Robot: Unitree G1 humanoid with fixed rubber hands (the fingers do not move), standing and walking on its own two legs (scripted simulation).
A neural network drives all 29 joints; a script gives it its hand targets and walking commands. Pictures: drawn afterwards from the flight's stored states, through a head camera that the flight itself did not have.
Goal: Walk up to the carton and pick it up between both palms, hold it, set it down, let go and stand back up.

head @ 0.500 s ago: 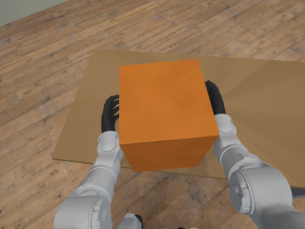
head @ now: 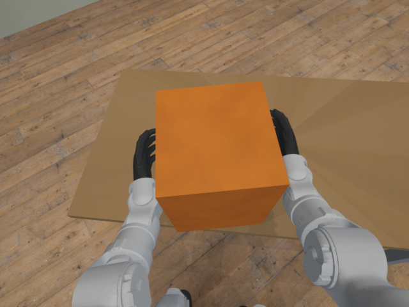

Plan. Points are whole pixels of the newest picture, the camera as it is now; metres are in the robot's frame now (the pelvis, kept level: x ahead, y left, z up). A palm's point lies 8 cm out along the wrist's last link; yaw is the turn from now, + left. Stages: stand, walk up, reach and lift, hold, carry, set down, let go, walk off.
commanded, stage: reach and lift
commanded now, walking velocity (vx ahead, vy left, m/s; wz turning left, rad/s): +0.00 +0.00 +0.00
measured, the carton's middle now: (214, 165) +0.42 +0.04 -0.02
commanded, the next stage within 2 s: none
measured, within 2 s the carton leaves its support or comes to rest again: leaves its support in 1.42 s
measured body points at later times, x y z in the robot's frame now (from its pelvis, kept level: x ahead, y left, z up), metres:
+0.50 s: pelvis +0.02 -0.01 +0.02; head +0.16 -0.01 +0.45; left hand +0.40 +0.18 -0.01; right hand +0.46 -0.11 +0.00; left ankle +0.04 +0.14 -0.70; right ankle +0.01 -0.10 -0.70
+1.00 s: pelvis +0.01 +0.00 +0.02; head +0.16 +0.01 +0.45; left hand +0.37 +0.18 -0.01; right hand +0.44 -0.11 +0.01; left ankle +0.04 +0.14 -0.70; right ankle +0.01 -0.10 -0.70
